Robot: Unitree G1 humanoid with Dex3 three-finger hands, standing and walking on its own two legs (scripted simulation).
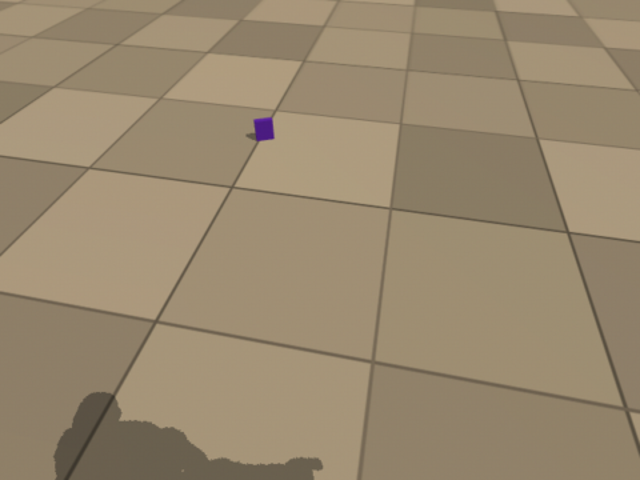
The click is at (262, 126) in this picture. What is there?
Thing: carton on end
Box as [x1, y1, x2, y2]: [254, 117, 273, 140]
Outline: 271,117 254,119 257,140 273,138
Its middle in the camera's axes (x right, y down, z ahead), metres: -0.34 -0.65 +2.25
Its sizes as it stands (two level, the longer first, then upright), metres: 0.102 0.032 0.122
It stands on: the floor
